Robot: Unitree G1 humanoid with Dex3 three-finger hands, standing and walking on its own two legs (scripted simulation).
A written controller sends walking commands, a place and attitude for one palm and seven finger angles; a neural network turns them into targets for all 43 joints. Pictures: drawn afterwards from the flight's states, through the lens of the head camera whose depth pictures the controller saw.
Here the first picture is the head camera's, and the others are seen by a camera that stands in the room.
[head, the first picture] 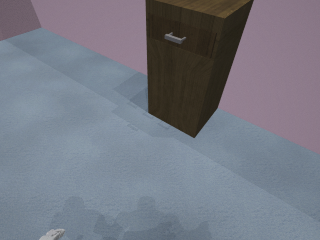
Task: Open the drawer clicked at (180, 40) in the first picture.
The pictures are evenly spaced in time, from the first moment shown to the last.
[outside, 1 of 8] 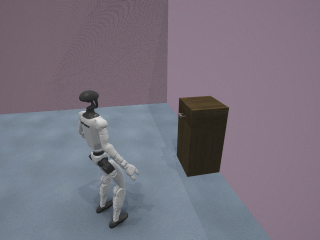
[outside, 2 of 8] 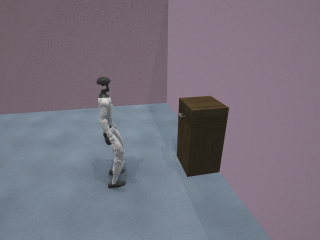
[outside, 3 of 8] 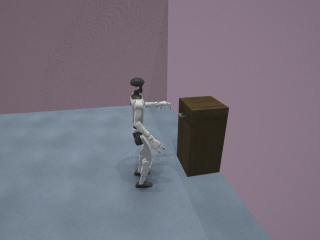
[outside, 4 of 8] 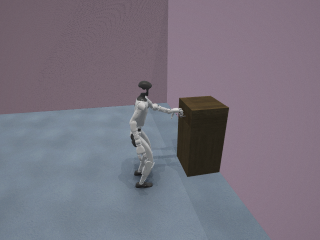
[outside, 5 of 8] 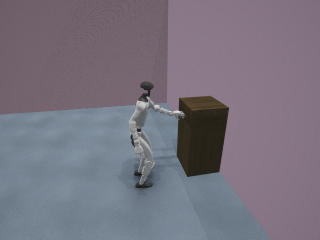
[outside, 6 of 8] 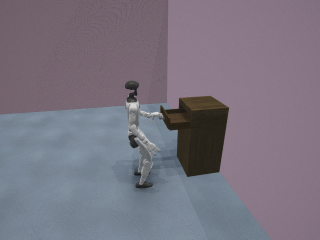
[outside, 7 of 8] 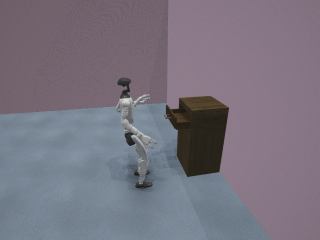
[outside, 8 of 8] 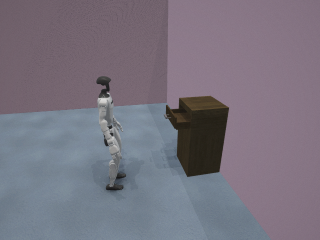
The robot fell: no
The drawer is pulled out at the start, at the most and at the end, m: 0.00 0.30 0.18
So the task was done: yes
